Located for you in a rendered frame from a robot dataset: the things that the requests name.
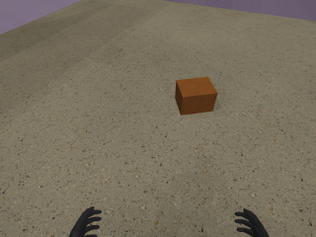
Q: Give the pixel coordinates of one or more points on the right robot hand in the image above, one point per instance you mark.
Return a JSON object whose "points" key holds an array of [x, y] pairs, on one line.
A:
{"points": [[257, 228]]}

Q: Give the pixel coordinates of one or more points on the carton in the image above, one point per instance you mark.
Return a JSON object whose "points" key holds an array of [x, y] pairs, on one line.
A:
{"points": [[195, 95]]}

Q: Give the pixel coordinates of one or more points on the left robot hand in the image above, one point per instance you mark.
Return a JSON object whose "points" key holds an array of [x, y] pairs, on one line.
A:
{"points": [[80, 228]]}

